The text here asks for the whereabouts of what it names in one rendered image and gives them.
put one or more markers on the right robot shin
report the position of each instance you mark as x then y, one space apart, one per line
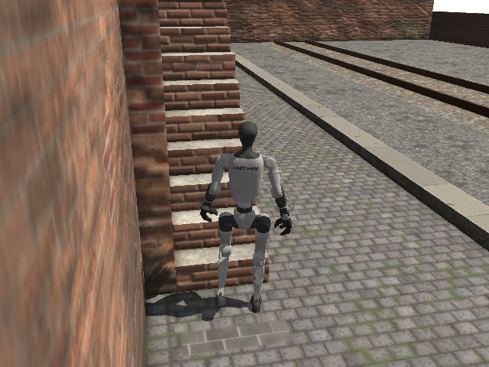
258 277

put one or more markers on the robot right hand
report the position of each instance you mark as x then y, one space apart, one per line
286 223

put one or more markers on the robot right upper arm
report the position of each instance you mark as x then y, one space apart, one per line
274 176

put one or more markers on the robot left upper arm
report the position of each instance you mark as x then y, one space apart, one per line
217 174

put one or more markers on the robot shin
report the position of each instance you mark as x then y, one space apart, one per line
258 277
222 270

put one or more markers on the robot left hand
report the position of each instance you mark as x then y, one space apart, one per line
211 211

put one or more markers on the right robot forearm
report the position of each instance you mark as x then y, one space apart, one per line
282 206

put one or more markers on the left robot forearm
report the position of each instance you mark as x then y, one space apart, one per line
208 200

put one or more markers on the left robot shin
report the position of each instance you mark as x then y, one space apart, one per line
222 270

